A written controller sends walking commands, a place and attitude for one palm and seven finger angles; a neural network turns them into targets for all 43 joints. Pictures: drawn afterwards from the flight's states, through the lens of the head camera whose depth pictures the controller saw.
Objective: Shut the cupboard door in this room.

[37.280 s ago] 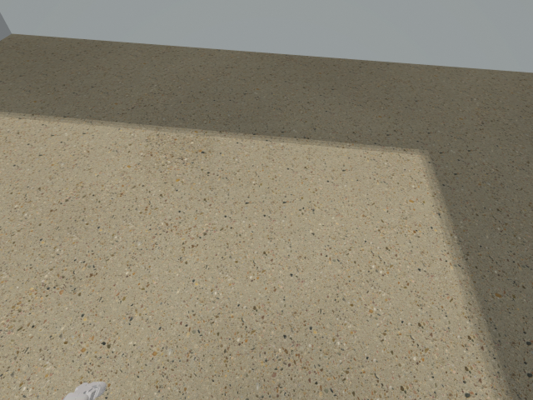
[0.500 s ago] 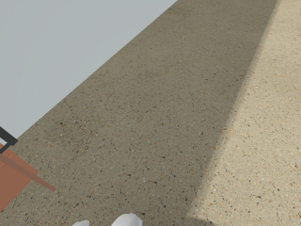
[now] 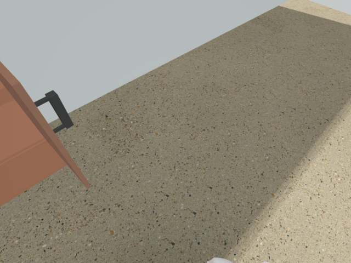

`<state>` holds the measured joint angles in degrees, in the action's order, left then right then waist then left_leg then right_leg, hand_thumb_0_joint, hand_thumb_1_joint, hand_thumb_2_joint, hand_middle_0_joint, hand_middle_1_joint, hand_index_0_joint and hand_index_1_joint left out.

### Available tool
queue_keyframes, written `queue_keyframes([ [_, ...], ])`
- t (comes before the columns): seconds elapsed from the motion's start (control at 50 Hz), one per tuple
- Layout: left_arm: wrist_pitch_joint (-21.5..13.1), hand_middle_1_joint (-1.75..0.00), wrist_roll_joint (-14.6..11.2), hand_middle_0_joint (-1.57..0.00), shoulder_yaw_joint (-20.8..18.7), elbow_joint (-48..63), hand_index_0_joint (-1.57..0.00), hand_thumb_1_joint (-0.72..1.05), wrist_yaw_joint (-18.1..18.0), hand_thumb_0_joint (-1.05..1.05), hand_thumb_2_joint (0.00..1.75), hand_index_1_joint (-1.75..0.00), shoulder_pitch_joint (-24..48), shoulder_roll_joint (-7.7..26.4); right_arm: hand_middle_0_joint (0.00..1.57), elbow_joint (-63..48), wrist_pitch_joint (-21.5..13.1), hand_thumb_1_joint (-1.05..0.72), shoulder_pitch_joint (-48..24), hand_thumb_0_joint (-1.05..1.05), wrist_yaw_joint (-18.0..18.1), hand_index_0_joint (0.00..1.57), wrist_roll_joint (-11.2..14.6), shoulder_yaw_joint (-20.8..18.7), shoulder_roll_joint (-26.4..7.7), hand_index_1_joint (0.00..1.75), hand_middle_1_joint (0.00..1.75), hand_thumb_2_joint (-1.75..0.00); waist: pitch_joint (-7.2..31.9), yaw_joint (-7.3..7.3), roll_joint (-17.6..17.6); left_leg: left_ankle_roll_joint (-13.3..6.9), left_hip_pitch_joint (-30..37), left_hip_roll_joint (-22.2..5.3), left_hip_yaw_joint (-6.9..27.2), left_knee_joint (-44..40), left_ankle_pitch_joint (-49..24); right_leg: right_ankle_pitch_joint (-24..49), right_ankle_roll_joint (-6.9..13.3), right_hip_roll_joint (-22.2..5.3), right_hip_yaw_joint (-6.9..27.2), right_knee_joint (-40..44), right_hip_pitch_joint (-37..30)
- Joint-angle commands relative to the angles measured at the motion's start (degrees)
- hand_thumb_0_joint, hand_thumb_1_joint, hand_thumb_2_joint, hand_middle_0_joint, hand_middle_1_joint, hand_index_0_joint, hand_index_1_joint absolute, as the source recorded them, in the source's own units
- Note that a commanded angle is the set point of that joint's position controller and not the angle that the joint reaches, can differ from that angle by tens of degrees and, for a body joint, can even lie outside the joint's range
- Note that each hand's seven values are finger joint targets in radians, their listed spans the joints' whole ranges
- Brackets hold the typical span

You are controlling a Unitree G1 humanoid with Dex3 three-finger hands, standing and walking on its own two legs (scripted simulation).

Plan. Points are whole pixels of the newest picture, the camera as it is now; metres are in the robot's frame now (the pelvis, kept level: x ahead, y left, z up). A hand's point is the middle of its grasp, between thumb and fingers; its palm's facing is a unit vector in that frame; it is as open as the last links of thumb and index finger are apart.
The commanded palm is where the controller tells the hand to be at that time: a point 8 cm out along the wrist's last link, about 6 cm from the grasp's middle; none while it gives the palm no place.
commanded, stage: turn or walk to find it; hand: left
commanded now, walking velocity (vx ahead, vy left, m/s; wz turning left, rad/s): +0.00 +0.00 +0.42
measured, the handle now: (53, 114) +0.49 +0.41 -0.03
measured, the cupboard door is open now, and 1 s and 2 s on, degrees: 94 94 94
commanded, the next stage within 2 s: stand and wait in 1.14 s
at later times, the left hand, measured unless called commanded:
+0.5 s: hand out of the picture +0.00 +0.17 -0.17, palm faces +0.25 -0.94 -0.23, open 7.4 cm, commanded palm none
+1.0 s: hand out of the picture +0.01 +0.20 -0.16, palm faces +0.42 -0.87 -0.27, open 7.4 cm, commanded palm none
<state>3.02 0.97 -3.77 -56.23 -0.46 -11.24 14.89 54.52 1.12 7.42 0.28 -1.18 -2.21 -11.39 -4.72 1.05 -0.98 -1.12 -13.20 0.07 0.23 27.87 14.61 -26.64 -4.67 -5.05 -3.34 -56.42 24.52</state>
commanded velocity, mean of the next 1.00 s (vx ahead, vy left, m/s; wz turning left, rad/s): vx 0.00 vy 0.00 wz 0.42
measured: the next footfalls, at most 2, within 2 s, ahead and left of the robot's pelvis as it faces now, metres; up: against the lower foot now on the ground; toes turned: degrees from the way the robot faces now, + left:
right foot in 0.16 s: +0.05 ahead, -0.14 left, +0.00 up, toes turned -1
left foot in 0.58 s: -0.01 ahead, +0.11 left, +0.00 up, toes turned +20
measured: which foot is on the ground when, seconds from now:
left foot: down 0.00-0.18, up 0.20-0.56, down 0.58-1.00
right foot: up 0.00-0.14, down 0.16-0.58, up 0.60-0.98, down 1.00-1.00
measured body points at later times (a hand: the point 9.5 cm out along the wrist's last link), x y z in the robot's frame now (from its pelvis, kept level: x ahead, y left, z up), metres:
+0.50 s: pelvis -0.01 -0.03 +0.00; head +0.04 -0.02 +0.44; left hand -0.01 +0.22 -0.15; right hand +0.11 -0.26 -0.16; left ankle -0.06 +0.10 -0.70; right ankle +0.02 -0.14 -0.74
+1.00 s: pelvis +0.00 -0.03 -0.01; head +0.04 -0.03 +0.44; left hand -0.01 +0.25 -0.14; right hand +0.15 -0.22 -0.17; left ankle -0.05 +0.10 -0.74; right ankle +0.04 -0.13 -0.74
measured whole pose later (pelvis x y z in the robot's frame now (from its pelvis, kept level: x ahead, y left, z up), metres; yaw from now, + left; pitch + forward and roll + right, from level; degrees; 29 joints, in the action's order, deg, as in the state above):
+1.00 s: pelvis +0.00 -0.03 -0.01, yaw +25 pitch +1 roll +1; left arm 0.7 0.7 -2.5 -53.2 -0.6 -7.4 12.2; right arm 55.8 2.1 11.5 -0.1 -1.0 -3.4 -11.5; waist -3.7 -1.2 1.3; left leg 0.5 -16.7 2.3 4.6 31.8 15.7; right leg -16.5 -3.4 -2.7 -3.7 -31.6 15.4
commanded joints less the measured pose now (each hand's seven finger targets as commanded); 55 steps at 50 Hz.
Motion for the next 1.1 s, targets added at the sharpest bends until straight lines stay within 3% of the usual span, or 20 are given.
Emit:
queue_keyframes([
  [0.0, -1.4, -0.30, -0.4, -0.20, -0.2, 5.2, -0.20, 0.90, 0.0, 0.00, 0.90, -0.30, 1.6, 2.6, 0.20, -2.8, -0.3, -0.90, 3.0, 0.00, 0.5, 0.20, -0.1, -3.4, -11.8, 0.30, 0.30, -0.90, 5.4, -2.49, 9.7, -8.4, 5.1, -13.6, 13.2, -7.8, -21.9, 0.4, -0.1, 0.6, 0.1, 6.5, 1.0],
  [0.08, -2.2, -0.30, -0.6, -0.20, -0.1, 5.0, -0.20, 0.90, -0.2, 0.00, 0.90, -0.30, -1.9, 2.4, 0.20, -3.6, 0.1, -0.90, 1.1, 0.00, 0.2, 0.20, -0.1, -3.9, -11.8, 0.30, 0.30, -0.90, 6.7, -0.80, 10.5, -7.1, 1.0, -11.6, 15.4, -3.9, -23.6, 6.2, 0.4, 3.0, -1.5, 20.4, -8.3],
  [0.12, -3.2, -0.30, -0.3, -0.20, -0.6, 4.4, -0.20, 0.90, -0.5, 0.00, 0.90, -0.30, -5.7, 4.3, 0.20, -4.1, 0.0, -0.90, 0.8, 0.00, -0.1, 0.20, 0.4, -3.8, -9.9, 0.30, 0.30, -0.90, 8.2, 1.21, 5.3, -3.1, -4.8, -7.5, 13.4, 2.1, -15.5, 16.2, 1.0, 0.5, 0.0, 34.0, -18.6],
  [0.16, -3.7, -0.30, 0.7, -0.20, -2.0, 5.2, -0.20, 0.90, -1.0, 0.00, 0.90, -0.30, -6.9, 12.0, 0.20, -6.6, 0.1, -0.90, 0.1, 0.00, -0.5, 0.20, 0.8, -3.1, -5.4, 0.30, 0.30, -0.90, 6.1, 2.28, -14.9, 2.6, -18.2, 3.6, 2.2, 23.9, 19.1, 25.3, 11.4, -22.1, 20.7, 40.1, -20.8],
  [0.18, -4.0, -0.30, 0.2, -0.20, -2.3, 5.8, -0.20, 0.90, -1.3, 0.00, 0.90, -0.30, -6.0, 10.7, 0.20, -5.7, 1.2, -0.90, 0.5, 0.00, -0.4, 0.20, 0.2, -3.8, -7.9, 0.30, 0.30, -0.90, 5.8, 2.21, -14.7, 2.2, -17.1, 1.3, 5.9, 33.4, 19.2, 19.8, 13.6, -22.5, 21.3, 42.0, -14.5],
  [0.22, -3.5, -0.30, 0.2, -0.20, -1.7, 7.2, -0.20, 0.90, -1.6, 0.00, 0.90, -0.30, 0.2, 7.6, 0.20, -3.7, 1.8, -0.90, 1.2, 0.00, -0.9, 0.20, 0.1, -3.9, -7.4, 0.30, 0.30, -0.90, 2.0, -0.75, -7.4, 2.6, -17.9, -0.9, 5.1, 41.7, 12.8, 18.6, 12.6, -17.6, 13.3, 40.4, -11.2],
  [0.26, -3.9, -0.30, 0.3, -0.20, -1.0, 7.8, -0.20, 0.90, -1.4, 0.00, 0.90, -0.30, 1.1, 5.7, 0.20, -2.5, 1.9, -0.90, 3.3, 0.00, -1.3, 0.20, 0.1, -3.4, -6.0, 0.30, 0.30, -0.90, 3.1, -1.62, -7.8, 3.8, -17.2, -1.2, 2.9, 41.2, 8.9, 25.0, 10.5, -13.9, 5.3, 38.2, -13.0],
  [0.42, -3.6, -0.30, 0.9, -0.20, -2.1, 4.8, -0.20, 0.90, -1.2, 0.00, 0.90, -0.30, -5.4, 8.8, 0.20, -3.3, 1.1, -0.90, -1.8, 0.00, -1.3, 0.20, 0.8, -1.9, -4.2, 0.30, 0.30, -0.90, 5.1, 2.11, -10.3, 4.4, -11.6, -1.4, -3.1, 20.2, 12.9, 35.6, 12.3, -15.8, 1.1, 34.7, -19.3],
  [0.5, -3.1, -0.30, 0.4, -0.20, -2.3, 3.7, -0.20, 0.90, -1.0, 0.00, 0.90, -0.30, -4.3, 9.2, 0.20, -2.2, 0.1, -0.90, 2.4, 0.00, -1.1, 0.20, 0.8, -1.7, -4.7, 0.30, 0.30, -0.90, 8.0, -0.02, -9.5, 3.6, -1.8, -0.9, -5.4, 2.9, 3.7, 35.0, 8.8, -14.9, -2.6, 27.6, -18.1],
  [0.52, -2.7, -0.30, -0.1, -0.20, -2.2, 4.0, -0.20, 0.90, -0.9, 0.00, 0.90, -0.30, -4.1, 8.4, 0.20, -1.8, -0.4, -0.90, 4.7, 0.00, -1.1, 0.20, 0.7, -2.1, -6.5, 0.30, 0.30, -0.90, 9.0, -1.75, -4.3, 2.7, 5.7, -2.3, -4.0, -4.5, -4.0, 29.8, 6.1, -13.5, -4.7, 22.6, -12.7],
  [0.56, -1.9, -0.30, -0.4, -0.20, -0.4, 7.3, -0.20, 0.90, -0.4, 0.00, 0.90, -0.30, -2.6, 2.3, 0.20, -1.8, -0.5, -0.90, 9.3, 0.00, -0.6, 0.20, 0.3, -4.4, -16.0, 0.30, 0.30, -0.90, 9.8, -4.11, 19.5, -9.0, 14.4, -24.1, 21.5, -9.2, -31.8, -11.5, -0.1, -2.4, -6.0, 2.9, 7.2],
  [0.58, -1.2, -0.30, 0.0, -0.20, -0.3, 7.1, -0.20, 0.90, -1.0, 0.00, 0.90, -0.30, 1.7, 3.1, 0.20, -0.4, -0.4, -0.90, 10.6, 0.00, 0.1, 0.20, 0.1, -4.4, -15.2, 0.30, 0.30, -0.90, 9.0, -5.71, 17.3, -10.5, 10.1, -23.1, 20.6, -9.6, -27.7, -10.9, 0.5, -2.5, -0.7, -2.6, 6.2],
  [0.68, -1.4, -0.30, -0.2, -0.20, -0.7, 3.7, -0.20, 0.90, 0.2, 0.00, 0.90, -0.30, 0.7, 2.8, 0.20, -1.9, -1.1, -0.90, 3.5, 0.00, 1.0, 0.20, 0.0, -2.9, -10.8, 0.30, 0.30, -0.90, 5.5, -1.73, 9.2, -7.7, 7.4, -13.9, 10.9, -8.5, -26.1, 1.8, -0.1, -1.3, 1.1, -5.3, 6.4],
  [0.8, -1.5, -0.30, -0.4, -0.20, -0.2, 5.2, -0.20, 0.90, -0.2, 0.00, 0.90, -0.30, 3.4, 2.3, 0.20, -1.5, -0.7, -0.90, 5.7, 0.00, 0.7, 0.20, -0.1, -3.4, -10.8, 0.30, 0.30, -0.90, 6.0, -2.96, 9.8, -8.7, 8.0, -13.7, 13.6, -7.5, -27.1, 0.3, -0.6, 0.4, 1.0, 4.1, 3.6],
  [0.92, -2.5, -0.30, -0.8, -0.20, -0.2, 4.6, -0.20, 0.90, -0.5, 0.00, 0.90, -0.30, -2.1, 2.5, 0.20, -2.8, -0.1, -0.90, 2.6, 0.00, 0.3, 0.20, 0.0, -3.8, -10.8, 0.30, 0.30, -0.90, 7.6, -0.04, 9.8, -6.3, 0.0, -10.4, 16.0, -2.5, -23.7, 9.8, 0.5, 3.1, -1.0, 25.7, -11.9],
  [0.94, -3.1, -0.30, -0.6, -0.20, -0.4, 4.3, -0.20, 0.90, -0.6, 0.00, 0.90, -0.30, -3.9, 3.5, 0.20, -3.0, -0.1, -0.90, 2.5, 0.00, 0.1, 0.20, 0.3, -3.7, -9.8, 0.30, 0.30, -0.90, 8.4, 0.87, 6.9, -3.9, -2.8, -8.1, 14.7, 0.9, -19.1, 15.7, 0.8, 1.6, -0.3, 33.6, -17.2],
  [0.96, -3.8, -0.30, 0.1, -0.20, -1.0, 4.1, -0.20, 0.90, -1.1, 0.00, 0.90, -0.30, -5.2, 7.2, 0.20, -3.3, -0.3, -0.90, 3.9, 0.00, -0.2, 0.20, 0.9, -3.4, -6.8, 0.30, 0.30, -0.90, 10.1, 1.04, -3.2, -0.4, -11.0, -3.2, 9.8, 8.9, -7.0, 19.9, 3.5, -8.0, 8.6, 37.8, -25.5],
  [0.98, -3.9, -0.30, 0.6, -0.20, -1.8, 4.5, -0.20, 0.90, -1.3, 0.00, 0.90, -0.30, -5.9, 11.2, 0.20, -5.1, -0.3, -0.90, 2.8, 0.00, -0.4, 0.20, 0.8, -2.8, -4.4, 0.30, 0.30, -0.90, 7.7, 1.69, -14.7, 2.7, -18.9, 4.0, 2.3, 20.3, 16.9, 29.6, 10.2, -20.6, 19.6, 38.8, -25.6],
  [1.0, -3.8, -0.30, 0.1, -0.20, -2.2, 5.1, -0.20, 0.90, -1.6, 0.00, 0.90, -0.30, -5.9, 10.6, 0.20, -5.2, 0.9, -0.90, 1.9, 0.00, -0.1, 0.20, 0.4, -3.7, -6.9, 0.30, 0.30, -0.90, 7.2, 2.22, -13.5, 2.4, -17.2, 1.7, 5.0, 30.8, 20.1, 29.1, 13.6, -23.4, 19.5, 39.7, -18.2],
  [1.08, -3.9, -0.30, 0.1, -0.20, -1.0, 7.1, -0.20, 0.90, -1.5, 0.00, 0.90, -0.30, 1.6, 5.4, 0.20, -1.7, 1.9, -0.90, 4.3, 0.00, -1.1, 0.20, 0.0, -3.5, -5.8, 0.30, 0.30, -0.90, 3.4, -1.84, -7.9, 3.8, -17.8, -1.0, 3.4, 42.3, 9.3, 28.5, 11.1, -14.0, 5.6, 37.4, -14.2],
])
